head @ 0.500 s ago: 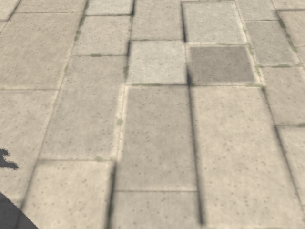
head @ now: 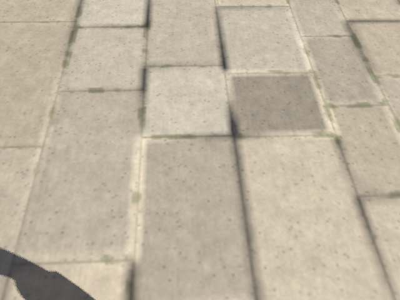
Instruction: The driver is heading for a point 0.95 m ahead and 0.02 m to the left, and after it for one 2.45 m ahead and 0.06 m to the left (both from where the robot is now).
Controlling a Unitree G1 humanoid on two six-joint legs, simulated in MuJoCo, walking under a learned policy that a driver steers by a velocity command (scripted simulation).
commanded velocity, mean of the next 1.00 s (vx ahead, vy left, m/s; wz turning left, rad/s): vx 0.38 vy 0.00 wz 0.00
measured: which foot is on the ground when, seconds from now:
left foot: down 0.00-0.74, up 0.76-1.00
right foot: up 0.00-0.08, down 0.10-0.34, up 0.36-0.72, down 0.74-1.00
